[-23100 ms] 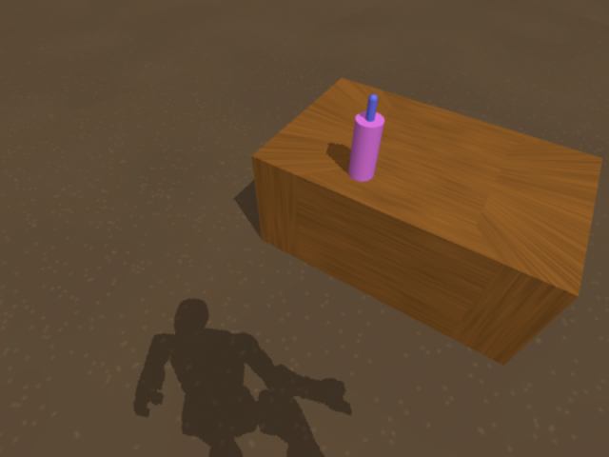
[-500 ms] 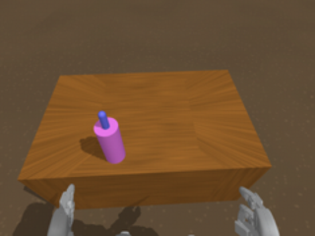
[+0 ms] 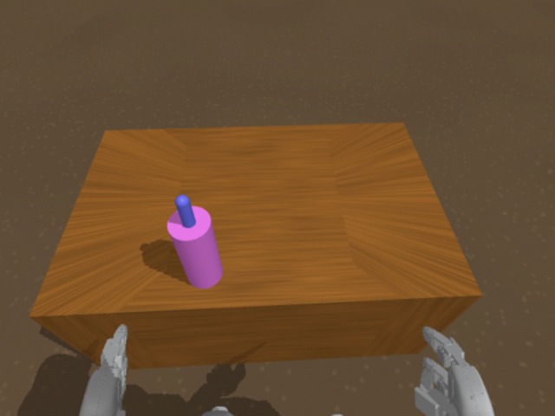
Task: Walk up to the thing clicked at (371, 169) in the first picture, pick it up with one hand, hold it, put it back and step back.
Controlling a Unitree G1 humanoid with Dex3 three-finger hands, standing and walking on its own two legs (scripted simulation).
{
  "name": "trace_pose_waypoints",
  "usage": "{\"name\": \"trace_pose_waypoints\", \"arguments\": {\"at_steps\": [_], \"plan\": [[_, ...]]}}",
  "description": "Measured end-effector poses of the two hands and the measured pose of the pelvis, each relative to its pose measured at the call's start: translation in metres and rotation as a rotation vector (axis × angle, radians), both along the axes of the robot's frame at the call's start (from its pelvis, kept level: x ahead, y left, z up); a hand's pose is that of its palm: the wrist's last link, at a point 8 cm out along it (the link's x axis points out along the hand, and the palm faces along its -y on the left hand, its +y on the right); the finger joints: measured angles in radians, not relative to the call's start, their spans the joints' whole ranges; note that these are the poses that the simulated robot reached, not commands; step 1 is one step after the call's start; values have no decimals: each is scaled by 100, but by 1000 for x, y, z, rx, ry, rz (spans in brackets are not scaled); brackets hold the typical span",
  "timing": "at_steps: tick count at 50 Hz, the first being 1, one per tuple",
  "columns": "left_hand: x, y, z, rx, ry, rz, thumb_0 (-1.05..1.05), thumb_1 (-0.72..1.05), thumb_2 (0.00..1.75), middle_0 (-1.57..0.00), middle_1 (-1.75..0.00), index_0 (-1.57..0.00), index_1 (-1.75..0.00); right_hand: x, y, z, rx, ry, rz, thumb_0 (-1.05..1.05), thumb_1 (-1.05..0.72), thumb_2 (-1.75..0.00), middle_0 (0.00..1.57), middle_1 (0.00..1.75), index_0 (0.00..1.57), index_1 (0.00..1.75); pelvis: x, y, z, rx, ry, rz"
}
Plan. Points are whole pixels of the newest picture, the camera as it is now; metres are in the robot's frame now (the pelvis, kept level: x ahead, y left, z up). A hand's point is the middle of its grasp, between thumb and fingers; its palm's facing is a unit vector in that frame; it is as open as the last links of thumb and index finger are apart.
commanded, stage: home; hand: left
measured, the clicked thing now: (194, 240) +0.47 +0.18 -0.12
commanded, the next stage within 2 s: stand in 1.18 s
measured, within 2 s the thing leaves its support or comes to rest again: neither
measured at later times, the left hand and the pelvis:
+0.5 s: hand (150, 402) +0.17 +0.18 -0.04, palm faces +0.11 -0.97 -0.23, open 17.6 cm; pelvis +0.00 +0.00 +0.00, yaw +0 degrees
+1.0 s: hand (148, 404) +0.16 +0.18 -0.04, palm faces +0.12 -0.95 -0.28, open 17.5 cm; pelvis +0.00 +0.00 +0.00, yaw +0 degrees
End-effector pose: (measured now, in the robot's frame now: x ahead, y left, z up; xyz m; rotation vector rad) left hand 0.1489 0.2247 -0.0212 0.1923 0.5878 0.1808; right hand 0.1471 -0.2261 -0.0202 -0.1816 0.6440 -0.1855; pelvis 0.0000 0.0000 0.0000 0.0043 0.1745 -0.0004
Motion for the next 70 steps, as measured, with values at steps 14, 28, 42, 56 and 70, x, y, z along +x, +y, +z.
{"name": "trace_pose_waypoints", "arguments": {"at_steps": [14, 28, 42, 56, 70], "plan": [[-1, 3, 1, 2, -7, 0, -1, -57, 3, -5, -5, -5, -4, -1, 4, 0, -1, -5, 2, 2, -90, -90, 20, 30, 20, 30, -1, 3, -1, -3, 0, -1], [-6, 1, 0, 2, -3, 3, -1, -57, 4, -5, -5, -5, -4, -4, 2, 0, -5, -8, 5, 2, -90, -90, 20, 30, 20, 30, -5, 1, -2, -1, -1, 0], [-14, 2, -1, 24, 38, 18, -1, -56, 4, -5, -5, -5, -4, -11, -13, -38, -40, 124, -29, 2, -90, -90, 20, 30, 20, 30, -4, 0, 0, -21, -19, 11], [-7, 1, 2, 44, 81, 27, -1, -55, 5, -6, -5, -5, -5, -7, -14, -46, -42, 107, -46, 2, -90, -90, 20, 30, 20, 30, -2, -1, 4, -25, -26, 13], [-22, 37, -33, 138, 265, -74, 0, -48, 12, -10, -11, -10, -11, -6, -31, -56, -115, 268, 112, 1, -90, -90, 21, 30, 20, 30, -6, -1, 14, -3, -129, 20]]}}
